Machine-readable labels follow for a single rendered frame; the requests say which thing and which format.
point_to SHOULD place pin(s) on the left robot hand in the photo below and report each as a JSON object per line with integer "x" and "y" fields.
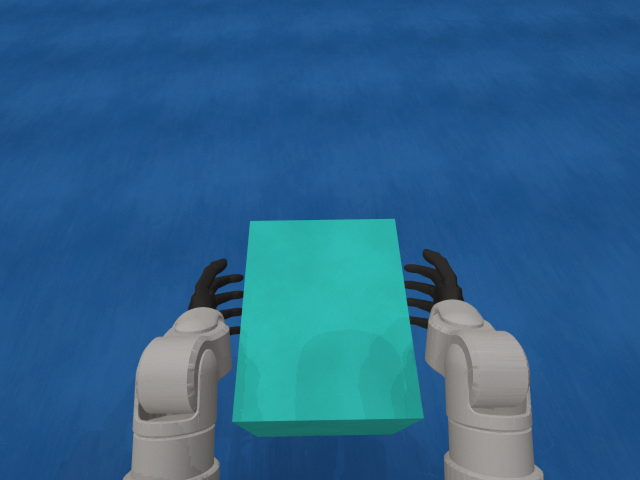
{"x": 206, "y": 287}

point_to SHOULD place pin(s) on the carton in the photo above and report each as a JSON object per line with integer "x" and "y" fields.
{"x": 325, "y": 344}

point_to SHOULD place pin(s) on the right robot forearm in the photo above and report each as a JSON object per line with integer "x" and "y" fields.
{"x": 487, "y": 389}

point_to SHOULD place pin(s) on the right robot hand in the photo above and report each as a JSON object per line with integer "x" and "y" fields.
{"x": 443, "y": 277}

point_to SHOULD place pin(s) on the left robot forearm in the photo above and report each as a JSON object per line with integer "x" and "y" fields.
{"x": 175, "y": 401}

